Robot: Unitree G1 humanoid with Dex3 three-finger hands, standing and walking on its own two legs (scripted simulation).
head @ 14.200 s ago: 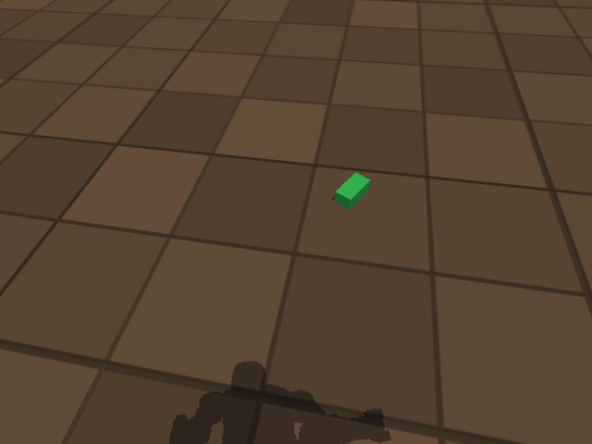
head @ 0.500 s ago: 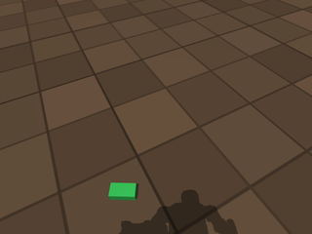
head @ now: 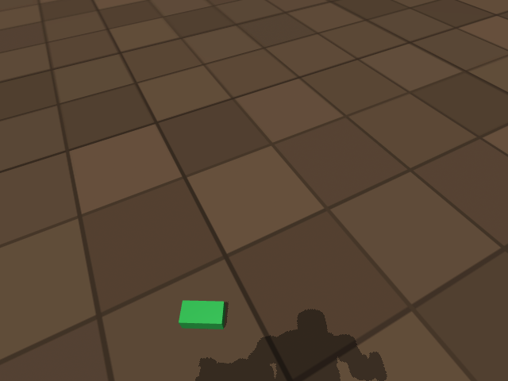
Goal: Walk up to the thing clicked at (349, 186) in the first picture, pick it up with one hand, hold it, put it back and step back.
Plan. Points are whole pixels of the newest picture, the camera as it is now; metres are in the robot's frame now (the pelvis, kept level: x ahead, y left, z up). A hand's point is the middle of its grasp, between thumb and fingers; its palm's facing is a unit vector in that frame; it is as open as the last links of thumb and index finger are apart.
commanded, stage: stand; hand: left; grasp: from above
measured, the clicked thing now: (203, 314) +0.47 +0.24 -0.75
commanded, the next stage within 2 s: rise first in 1.44 s
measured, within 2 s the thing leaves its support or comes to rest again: neither
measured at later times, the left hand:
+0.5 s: hand out of the picture +0.08 +0.25 -0.16, palm faces -0.03 -0.94 -0.34, open 7.4 cm
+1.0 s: hand out of the picture +0.09 +0.25 -0.15, palm faces -0.02 -0.94 -0.35, open 7.4 cm
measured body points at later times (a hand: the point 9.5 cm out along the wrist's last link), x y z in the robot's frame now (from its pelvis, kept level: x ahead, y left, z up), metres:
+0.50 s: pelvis +0.01 +0.00 +0.00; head +0.02 +0.00 +0.45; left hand +0.09 +0.30 -0.13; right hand +0.09 -0.30 -0.13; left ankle +0.03 +0.11 -0.75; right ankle -0.01 -0.11 -0.75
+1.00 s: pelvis +0.02 -0.01 +0.00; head +0.02 -0.01 +0.45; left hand +0.09 +0.30 -0.13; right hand +0.10 -0.31 -0.13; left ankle +0.03 +0.11 -0.75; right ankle -0.01 -0.11 -0.75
